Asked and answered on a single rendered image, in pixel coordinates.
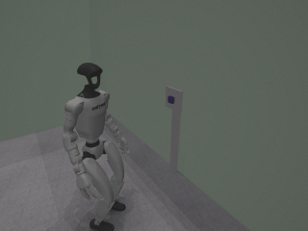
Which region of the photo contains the robot right forearm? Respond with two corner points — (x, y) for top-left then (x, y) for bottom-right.
(62, 133), (86, 175)

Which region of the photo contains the robot head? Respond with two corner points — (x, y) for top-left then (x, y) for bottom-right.
(77, 63), (103, 99)

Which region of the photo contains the button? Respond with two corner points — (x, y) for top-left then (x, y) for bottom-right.
(167, 95), (175, 104)

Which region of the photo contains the robot left upper arm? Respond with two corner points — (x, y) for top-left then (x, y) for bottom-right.
(98, 90), (111, 121)

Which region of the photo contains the panel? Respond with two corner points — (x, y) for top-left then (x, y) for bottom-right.
(165, 86), (183, 174)

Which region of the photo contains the right robot shin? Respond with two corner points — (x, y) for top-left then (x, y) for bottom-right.
(94, 197), (115, 225)

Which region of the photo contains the left robot hand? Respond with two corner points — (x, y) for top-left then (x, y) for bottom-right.
(116, 136), (131, 154)

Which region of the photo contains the robot left forearm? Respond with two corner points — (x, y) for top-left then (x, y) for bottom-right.
(105, 116), (122, 139)

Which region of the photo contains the right robot hand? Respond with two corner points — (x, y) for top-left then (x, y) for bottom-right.
(76, 172), (98, 200)

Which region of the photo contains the robot right upper arm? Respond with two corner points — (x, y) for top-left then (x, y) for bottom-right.
(63, 97), (84, 142)

